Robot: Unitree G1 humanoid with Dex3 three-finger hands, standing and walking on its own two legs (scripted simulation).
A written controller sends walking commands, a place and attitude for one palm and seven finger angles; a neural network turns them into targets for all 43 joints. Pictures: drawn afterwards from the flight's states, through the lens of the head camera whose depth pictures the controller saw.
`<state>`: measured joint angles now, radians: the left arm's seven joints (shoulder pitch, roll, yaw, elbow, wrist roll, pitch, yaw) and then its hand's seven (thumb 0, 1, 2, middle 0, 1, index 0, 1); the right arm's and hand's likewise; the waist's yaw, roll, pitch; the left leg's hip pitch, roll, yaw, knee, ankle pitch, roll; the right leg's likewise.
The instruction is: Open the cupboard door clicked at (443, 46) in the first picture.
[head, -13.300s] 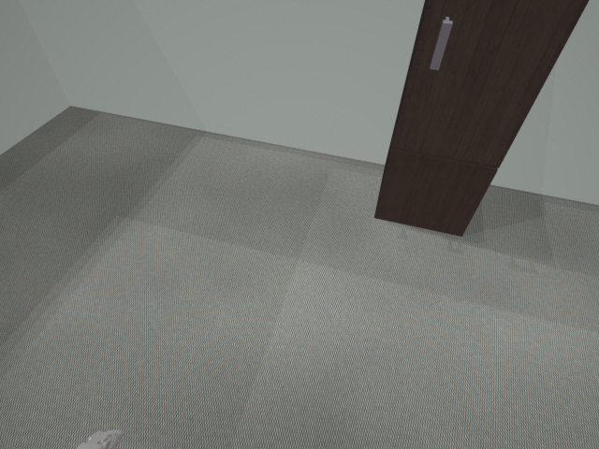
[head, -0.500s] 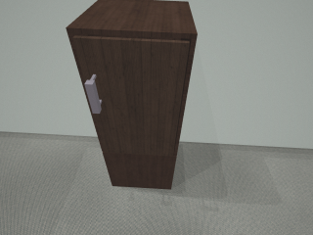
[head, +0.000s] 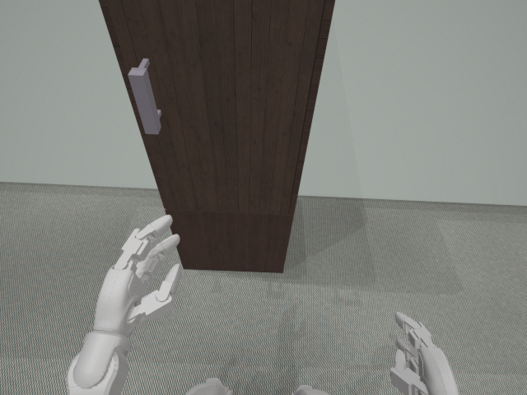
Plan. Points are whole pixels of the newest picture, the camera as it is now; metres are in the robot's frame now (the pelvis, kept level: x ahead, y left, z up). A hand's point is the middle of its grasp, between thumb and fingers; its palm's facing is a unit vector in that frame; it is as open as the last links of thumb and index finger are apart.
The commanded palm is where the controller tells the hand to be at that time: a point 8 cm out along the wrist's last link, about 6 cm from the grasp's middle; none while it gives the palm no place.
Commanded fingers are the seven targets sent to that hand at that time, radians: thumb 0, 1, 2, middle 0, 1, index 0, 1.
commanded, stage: raise the hand with hooked fingers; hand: left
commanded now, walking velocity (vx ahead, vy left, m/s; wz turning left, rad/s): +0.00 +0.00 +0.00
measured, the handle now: (149, 96) +0.63 +0.24 +0.11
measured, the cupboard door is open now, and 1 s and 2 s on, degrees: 0 0 0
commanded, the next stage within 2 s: move the hooked fingers beside the handle in 1.74 s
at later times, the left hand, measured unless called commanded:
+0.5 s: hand (119, 284) +0.26 +0.21 +0.05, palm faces +0.00 -1.00 -0.02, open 11.2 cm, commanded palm +0.23 +0.27 +0.06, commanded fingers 0.00 -0.13 0.46 -0.27 -0.96 -0.27 -0.96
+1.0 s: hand (74, 237) +0.30 +0.26 +0.10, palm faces +0.03 -1.00 -0.07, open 13.8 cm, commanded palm +0.27 +0.32 +0.11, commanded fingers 0.00 -0.50 0.30 -0.30 -1.20 -0.30 -1.20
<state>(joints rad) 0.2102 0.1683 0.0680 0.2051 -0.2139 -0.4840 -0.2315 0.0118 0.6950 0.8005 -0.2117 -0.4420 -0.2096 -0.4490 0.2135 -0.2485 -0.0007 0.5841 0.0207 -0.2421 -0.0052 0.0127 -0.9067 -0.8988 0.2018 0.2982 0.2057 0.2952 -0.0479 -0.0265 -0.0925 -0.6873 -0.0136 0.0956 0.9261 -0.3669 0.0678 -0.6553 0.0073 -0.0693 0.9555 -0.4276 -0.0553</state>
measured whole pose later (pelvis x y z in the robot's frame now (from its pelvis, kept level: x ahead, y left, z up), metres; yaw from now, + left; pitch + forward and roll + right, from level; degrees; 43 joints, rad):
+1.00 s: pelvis +0.04 +0.01 +0.02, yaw +2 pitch +7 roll -2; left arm 0.09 0.39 0.34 0.23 -0.35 -0.23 -0.41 0.00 -0.45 0.32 -0.30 -1.16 -0.29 -1.17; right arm 0.25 -0.27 0.05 0.56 0.06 -0.18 -0.07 0.01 -0.90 -0.90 0.20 0.30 0.21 0.30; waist 0.00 0.04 -0.08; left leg -0.57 -0.01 0.04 0.83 -0.39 0.07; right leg -0.49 0.03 -0.11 0.77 -0.41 -0.04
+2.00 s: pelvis +0.04 +0.01 +0.03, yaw +2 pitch +5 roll -2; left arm -0.17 0.45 0.42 0.51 -0.33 -0.20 -0.51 -0.01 -0.50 0.30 -0.30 -1.20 -0.30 -1.20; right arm 0.26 -0.29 0.06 0.59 0.06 -0.19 -0.09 0.01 -0.90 -0.90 0.20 0.30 0.21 0.30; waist 0.00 0.02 -0.04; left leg -0.50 -0.02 0.05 0.74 -0.33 0.06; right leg -0.43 0.03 -0.10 0.69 -0.36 -0.04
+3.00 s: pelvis +0.04 +0.02 +0.02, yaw -1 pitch +16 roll -3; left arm -0.81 0.72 0.50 1.19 -0.16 -0.32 -0.52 -0.01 -0.50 0.30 -0.30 -1.20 -0.30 -1.20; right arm 0.40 -0.31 0.05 0.61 0.03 0.02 -0.06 0.01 -0.90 -0.90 0.20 0.30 0.21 0.30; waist -0.14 0.00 -0.07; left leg -0.76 0.01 0.07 0.85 -0.38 0.09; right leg -0.68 0.04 -0.08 0.78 -0.38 -0.02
